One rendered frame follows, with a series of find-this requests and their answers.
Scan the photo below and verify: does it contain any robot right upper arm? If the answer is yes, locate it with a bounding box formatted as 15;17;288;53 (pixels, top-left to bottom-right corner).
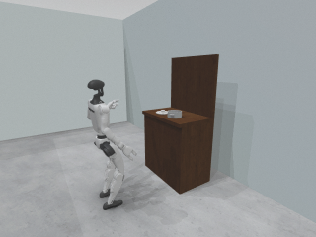
99;104;110;135

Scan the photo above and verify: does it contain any pot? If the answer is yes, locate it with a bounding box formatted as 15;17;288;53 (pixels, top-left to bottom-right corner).
167;110;182;119

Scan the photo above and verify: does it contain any left robot hand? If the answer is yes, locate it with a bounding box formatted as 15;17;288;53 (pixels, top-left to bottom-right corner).
107;99;119;109

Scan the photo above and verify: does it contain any lid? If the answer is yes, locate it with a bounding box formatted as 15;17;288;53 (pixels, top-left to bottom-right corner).
156;111;168;115

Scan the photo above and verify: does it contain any right robot hand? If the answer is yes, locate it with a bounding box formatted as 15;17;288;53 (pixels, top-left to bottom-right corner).
122;146;137;161

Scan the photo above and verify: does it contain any table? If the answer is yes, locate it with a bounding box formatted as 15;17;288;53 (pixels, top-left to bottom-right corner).
142;54;219;194

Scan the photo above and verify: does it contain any robot left upper arm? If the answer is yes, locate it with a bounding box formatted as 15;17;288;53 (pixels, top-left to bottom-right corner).
87;99;92;120

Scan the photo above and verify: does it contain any robot right forearm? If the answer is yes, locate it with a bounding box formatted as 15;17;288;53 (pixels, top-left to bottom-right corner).
104;128;126;150

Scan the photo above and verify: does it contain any robot thigh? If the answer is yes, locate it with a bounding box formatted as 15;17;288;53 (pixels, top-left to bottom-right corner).
94;142;116;170
103;142;124;179

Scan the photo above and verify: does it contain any right robot thigh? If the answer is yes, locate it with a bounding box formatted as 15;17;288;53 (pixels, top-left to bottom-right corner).
103;142;124;179

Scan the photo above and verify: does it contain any left robot thigh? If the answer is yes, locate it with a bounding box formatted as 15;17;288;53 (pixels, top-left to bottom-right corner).
94;142;116;170

